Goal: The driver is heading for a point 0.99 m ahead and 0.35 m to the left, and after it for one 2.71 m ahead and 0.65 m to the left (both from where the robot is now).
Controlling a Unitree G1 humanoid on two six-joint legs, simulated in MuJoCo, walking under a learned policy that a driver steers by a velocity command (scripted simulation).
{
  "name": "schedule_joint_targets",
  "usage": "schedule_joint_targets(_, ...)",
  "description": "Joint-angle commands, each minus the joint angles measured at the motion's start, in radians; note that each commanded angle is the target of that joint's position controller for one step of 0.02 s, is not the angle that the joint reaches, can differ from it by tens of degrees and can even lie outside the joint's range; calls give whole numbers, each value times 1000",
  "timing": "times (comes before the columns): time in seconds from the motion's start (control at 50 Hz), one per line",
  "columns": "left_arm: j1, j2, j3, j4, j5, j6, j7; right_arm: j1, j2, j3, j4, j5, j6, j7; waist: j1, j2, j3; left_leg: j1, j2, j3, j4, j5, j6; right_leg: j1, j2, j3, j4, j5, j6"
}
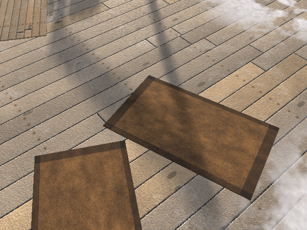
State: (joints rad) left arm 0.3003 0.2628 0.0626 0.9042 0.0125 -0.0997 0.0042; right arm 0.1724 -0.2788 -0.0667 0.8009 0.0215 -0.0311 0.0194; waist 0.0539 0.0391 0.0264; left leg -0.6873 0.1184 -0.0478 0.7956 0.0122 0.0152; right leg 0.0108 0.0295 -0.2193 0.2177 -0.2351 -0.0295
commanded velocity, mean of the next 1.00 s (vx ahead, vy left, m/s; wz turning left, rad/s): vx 0.50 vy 0.00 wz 0.57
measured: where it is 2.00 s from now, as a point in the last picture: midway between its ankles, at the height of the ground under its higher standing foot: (74, 136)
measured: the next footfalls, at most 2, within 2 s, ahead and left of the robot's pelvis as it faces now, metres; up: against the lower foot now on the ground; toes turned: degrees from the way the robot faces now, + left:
left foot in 0.18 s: +0.26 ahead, +0.14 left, +0.00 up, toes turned +9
right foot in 0.66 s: +0.60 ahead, +0.02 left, +0.00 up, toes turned +27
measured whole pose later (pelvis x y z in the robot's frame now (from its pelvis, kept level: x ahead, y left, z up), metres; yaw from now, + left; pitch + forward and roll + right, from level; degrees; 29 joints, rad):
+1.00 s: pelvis +0.55 +0.12 +0.00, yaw +35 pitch +1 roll -2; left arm 0.31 0.28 0.07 0.84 0.00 -0.09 -0.01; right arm 0.17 -0.31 -0.08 0.64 0.02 -0.02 0.01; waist 0.07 0.04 0.04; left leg -0.70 0.10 -0.06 0.90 -0.11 0.00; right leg -0.05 0.02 -0.15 0.26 -0.23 -0.02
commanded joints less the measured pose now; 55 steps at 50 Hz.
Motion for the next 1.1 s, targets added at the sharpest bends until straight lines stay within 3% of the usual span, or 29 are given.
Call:
schedule_joint_targets(0.02,-21,174,41,-51,-13,1,12,-109,-22,5,-102,-2,-12,22,13,-65,73,-11,2,42,-100,32,16,-16,-307,58,-90,322,-136)
schedule_joint_targets(0.08,-4,193,51,-38,-29,26,14,-149,-37,0,-146,0,-10,38,7,-76,76,-18,-22,82,-147,-73,51,90,-337,30,-16,456,-115)
schedule_joint_targets(0.12,-29,222,60,-47,-35,40,19,-103,-69,-17,-156,1,-4,42,-39,-112,19,99,-85,142,-149,-173,89,116,-334,2,114,774,-91)
schedule_joint_targets(0.16,-61,230,60,-58,-42,55,23,131,-146,-64,-107,7,0,32,-177,-105,-113,430,-176,177,-217,-164,149,32,-285,-36,451,909,-48)
schedule_joint_targets(0.18,-47,193,44,-75,-23,49,24,289,-235,-102,-68,8,9,10,-238,-2,-202,733,-95,1,-255,-160,203,-206,-237,-38,757,619,2)
schedule_joint_targets(0.2,41,36,-2,-129,10,20,10,247,-335,-111,-77,12,2,3,-101,246,-264,1023,148,-569,-359,-311,382,-653,-20,65,1093,-321,62)
schedule_joint_targets(0.22,-52,110,4,-146,-30,-25,-6,273,-262,-87,-110,0,-17,11,-169,129,-381,1083,218,-799,-504,-416,422,-770,-1,301,1202,-375,44)
schedule_joint_targets(0.24,-143,155,16,-176,-65,-46,-14,239,-202,-70,-102,-7,-31,14,-178,75,-244,1006,196,-658,-522,-342,367,-854,-52,311,1179,-277,18)
schedule_joint_targets(0.26,-152,148,12,-174,-53,-57,-10,178,-171,-61,-109,-1,-39,14,-134,-1,-161,863,150,-525,-513,-241,327,-820,-99,308,1090,-184,2)
schedule_joint_targets(0.28,-148,152,19,-161,-24,-57,-2,105,-139,-51,-125,-3,-40,12,-91,-35,-111,725,109,-426,-517,-130,298,-747,-130,307,1000,-131,7)
schedule_joint_targets(0.3,-126,163,27,-155,-14,-45,-2,65,-114,-40,-144,-14,-40,8,-57,-22,-96,638,82,-369,-537,-44,286,-675,-151,314,952,-94,13)
schedule_joint_targets(0.34,-111,145,28,-161,-3,-20,-3,60,-126,-42,-151,-13,-43,0,-36,-17,-82,553,61,-320,-567,62,293,-624,-150,298,876,-63,43)
schedule_joint_targets(0.4,-194,108,16,-195,5,-3,2,106,-164,-52,-140,-6,-43,-22,-54,-15,-40,487,19,-238,-584,115,277,-641,-125,274,695,75,87)
schedule_joint_targets(0.48,-331,78,1,-237,-6,-10,-11,158,-166,-53,-125,0,-30,-36,-111,34,-18,446,-39,-197,-563,-14,211,-561,-62,263,402,315,94)
schedule_joint_targets(0.56,-396,108,9,-273,-19,-25,-27,212,-159,-53,-102,7,-20,-39,-132,52,-13,526,-1,-291,-492,-79,193,-533,-36,291,288,312,72)
schedule_joint_targets(0.62,-349,142,24,-269,-21,-40,-33,199,-160,-55,-104,4,-9,-46,-98,91,-24,595,28,-371,-402,-37,175,-473,-28,297,250,186,36)
schedule_joint_targets(0.64,-275,155,34,-250,-19,-45,-29,179,-150,-51,-111,4,-5,-46,-56,101,-50,589,6,-370,-347,17,158,-374,-20,277,213,184,14)
schedule_joint_targets(0.66,-166,187,49,-230,-7,-51,-23,165,-114,-38,-123,-1,-7,-42,-1,82,-135,544,-48,-331,-203,54,127,-183,-67,302,210,197,-27)
schedule_joint_targets(0.68,-4,245,63,-217,5,-49,-14,171,-61,-16,-147,-21,-10,-39,57,-37,-288,399,-118,-239,82,-128,86,93,-244,479,234,147,-88)
schedule_joint_targets(0.7,58,294,76,-179,9,-34,-22,322,-18,-3,-171,15,-17,-38,-23,-404,-382,34,-234,-143,377,-621,26,373,-444,955,132,-85,-241)
schedule_joint_targets(0.72,25,189,53,-201,-15,-28,-26,306,-129,-20,-137,25,-16,-41,0,-270,-292,-80,-146,-168,499,-584,14,319,-443,982,91,-282,-213)
schedule_joint_targets(0.74,-15,135,38,-212,-18,-20,-20,194,-177,-34,-150,16,-11,-40,27,-171,-168,-104,-113,-137,519,-486,7,194,-401,812,78,-249,-169)
schedule_joint_targets(0.76,-62,126,31,-215,-8,-13,-19,143,-167,-34,-160,6,-7,-41,9,-98,-97,-68,-79,-106,498,-415,0,67,-360,689,59,-119,-150)
schedule_joint_targets(0.78,-88,109,26,-206,-3,-9,-17,108,-152,-36,-173,-4,-7,-37,-7,-93,-44,-49,-52,-103,453,-370,-1,-23,-325,603,36,-19,-147)
schedule_joint_targets(0.82,-100,100,22,-193,0,-15,-14,125,-111,-33,-178,10,2,-26,-37,-145,-29,17,-15,-82,402,-333,0,-108,-283,477,-13,66,-140)
schedule_joint_targets(0.88,-88,132,34,-167,-10,-24,-13,81,-73,-23,-207,5,13,-22,-39,-127,-8,-25,5,-61,316,-287,-14,-123,-295,373,-60,174,-170)
schedule_joint_targets(1.0,-54,175,43,-130,-15,-8,-8,-59,-39,-3,-240,0,-5,5,8,-92,15,15,-11,-1,-1,-26,-10,-84,-265,172,-71,309,-144)
schedule_joint_targets(1.04,-13,190,44,-108,-25,0,-11,-118,-28,5,-257,1,-11,15,28,-87,34,49,-32,32,-90,-16,2,-63,-274,147,-73,305,-141)
schedule_joint_targets(1.1,23,219,51,-77,-45,17,-14,-169,-49,1,-286,1,-15,26,20,-100,58,63,-56,54,-178,-107,37,24,-318,144,-42,383,-133)
Velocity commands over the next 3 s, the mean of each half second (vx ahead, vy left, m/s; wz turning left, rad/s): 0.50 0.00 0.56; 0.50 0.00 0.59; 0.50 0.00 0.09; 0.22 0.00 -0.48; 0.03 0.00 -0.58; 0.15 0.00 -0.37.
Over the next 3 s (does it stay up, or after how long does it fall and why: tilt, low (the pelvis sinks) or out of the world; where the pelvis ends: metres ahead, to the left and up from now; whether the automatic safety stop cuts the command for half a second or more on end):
stays up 0.99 0.46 0.00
